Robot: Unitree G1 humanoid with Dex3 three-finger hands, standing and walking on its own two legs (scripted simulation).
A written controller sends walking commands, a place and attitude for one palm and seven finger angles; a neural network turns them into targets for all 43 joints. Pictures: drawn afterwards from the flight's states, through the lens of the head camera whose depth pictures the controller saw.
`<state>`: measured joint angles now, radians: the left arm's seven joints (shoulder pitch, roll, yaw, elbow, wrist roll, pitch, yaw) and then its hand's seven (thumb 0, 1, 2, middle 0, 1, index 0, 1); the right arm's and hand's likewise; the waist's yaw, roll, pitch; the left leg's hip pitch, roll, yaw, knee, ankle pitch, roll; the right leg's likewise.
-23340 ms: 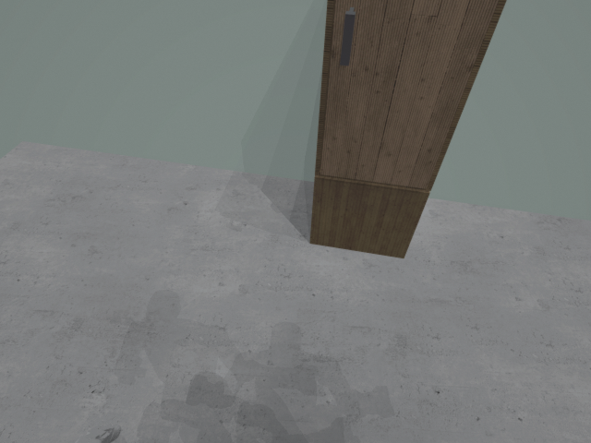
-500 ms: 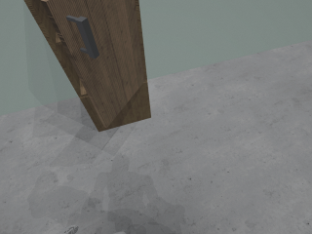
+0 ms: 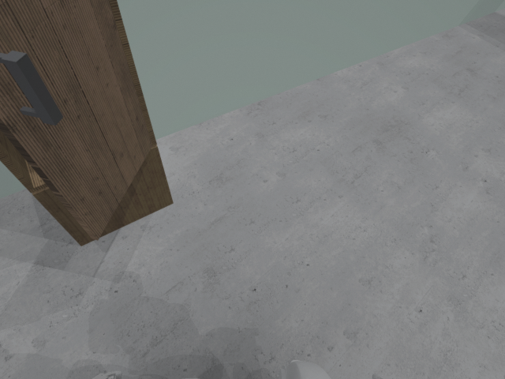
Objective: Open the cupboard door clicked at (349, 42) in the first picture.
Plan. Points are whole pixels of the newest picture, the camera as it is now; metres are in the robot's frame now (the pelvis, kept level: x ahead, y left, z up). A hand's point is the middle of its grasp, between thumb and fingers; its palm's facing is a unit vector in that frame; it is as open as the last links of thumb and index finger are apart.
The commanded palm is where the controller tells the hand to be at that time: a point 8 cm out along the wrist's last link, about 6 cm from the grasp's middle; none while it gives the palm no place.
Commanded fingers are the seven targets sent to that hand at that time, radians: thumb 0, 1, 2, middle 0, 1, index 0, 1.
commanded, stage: walk to a spot facing it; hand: left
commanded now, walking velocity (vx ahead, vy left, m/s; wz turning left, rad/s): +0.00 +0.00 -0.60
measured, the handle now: (23, 88) +0.48 +0.42 +0.14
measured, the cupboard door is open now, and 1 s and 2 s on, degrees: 44 44 44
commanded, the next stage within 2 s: turn to face it in 1.80 s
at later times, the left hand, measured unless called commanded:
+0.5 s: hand (184, 366) +0.15 +0.13 -0.16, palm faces -0.25 -0.95 -0.21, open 7.4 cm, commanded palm none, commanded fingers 0.00 0.90 0.90 -0.20 -0.30 -0.20 -0.30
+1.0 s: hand (280, 224) +0.45 -0.03 -0.16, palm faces -0.64 -0.75 -0.17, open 7.4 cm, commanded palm none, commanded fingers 0.00 0.90 0.90 -0.20 -0.30 -0.20 -0.30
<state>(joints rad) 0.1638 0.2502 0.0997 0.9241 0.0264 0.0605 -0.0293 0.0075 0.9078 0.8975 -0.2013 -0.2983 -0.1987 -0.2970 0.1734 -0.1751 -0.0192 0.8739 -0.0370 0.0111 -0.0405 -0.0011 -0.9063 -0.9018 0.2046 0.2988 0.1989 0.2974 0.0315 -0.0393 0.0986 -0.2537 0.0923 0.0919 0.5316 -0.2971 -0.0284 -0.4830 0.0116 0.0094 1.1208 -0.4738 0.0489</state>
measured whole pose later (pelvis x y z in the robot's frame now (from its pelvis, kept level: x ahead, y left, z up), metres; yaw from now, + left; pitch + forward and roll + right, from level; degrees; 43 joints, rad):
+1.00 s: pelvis +0.23 -0.10 +0.00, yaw -37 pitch +2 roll -1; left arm 0.05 0.23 0.08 0.93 0.03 0.02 -0.07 0.01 0.91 0.90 -0.19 -0.30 -0.19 -0.30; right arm 0.48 -0.16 -0.02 1.03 -0.04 -0.05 -0.03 0.00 -0.91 -0.90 0.20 0.30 0.20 0.30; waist -0.05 -0.01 0.10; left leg 0.05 0.11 0.30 0.34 -0.40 -0.06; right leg -0.61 -0.07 -0.11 0.82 -0.19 -0.02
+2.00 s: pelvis +0.58 -0.47 +0.00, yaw -55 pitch +0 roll +0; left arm 0.14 0.23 0.08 1.01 0.03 0.00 -0.03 0.01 0.93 0.90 -0.20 -0.30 -0.19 -0.30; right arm 0.41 -0.19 -0.03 1.09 -0.04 -0.05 -0.03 0.00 -0.93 -0.90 0.20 0.30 0.20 0.30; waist -0.04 0.00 0.08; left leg -0.02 0.08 0.28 0.40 -0.37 -0.02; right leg -0.54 -0.09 -0.10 0.71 -0.12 -0.01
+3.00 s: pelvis +0.63 -0.62 +0.00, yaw -20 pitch +1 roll +2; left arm 0.18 0.17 0.03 0.92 0.02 0.00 0.02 0.01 0.91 0.90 -0.20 -0.30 -0.20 -0.30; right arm 0.16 -0.27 -0.10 0.95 -0.02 0.08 0.02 0.00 -0.91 -0.90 0.20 0.30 0.20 0.30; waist -0.02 0.04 0.09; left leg -0.53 0.01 0.01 1.15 -0.43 -0.07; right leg -0.24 -0.10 -0.13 0.54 -0.31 -0.01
